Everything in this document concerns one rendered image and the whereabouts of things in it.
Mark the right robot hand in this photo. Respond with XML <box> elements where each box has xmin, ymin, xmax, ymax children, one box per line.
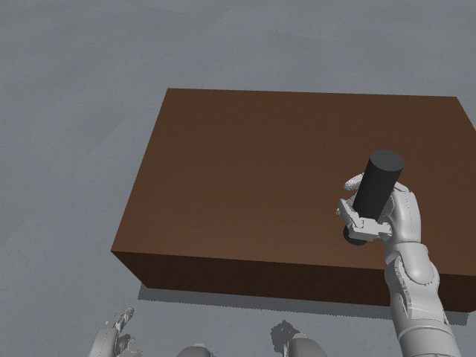
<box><xmin>335</xmin><ymin>173</ymin><xmax>421</xmax><ymax>250</ymax></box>

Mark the right robot arm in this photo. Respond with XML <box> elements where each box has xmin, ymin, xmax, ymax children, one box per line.
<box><xmin>384</xmin><ymin>241</ymin><xmax>462</xmax><ymax>357</ymax></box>

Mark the can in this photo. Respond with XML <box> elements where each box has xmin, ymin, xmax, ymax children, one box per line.
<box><xmin>343</xmin><ymin>149</ymin><xmax>405</xmax><ymax>245</ymax></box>

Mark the left robot hand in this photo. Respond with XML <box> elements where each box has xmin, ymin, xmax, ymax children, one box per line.
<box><xmin>87</xmin><ymin>307</ymin><xmax>142</xmax><ymax>357</ymax></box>

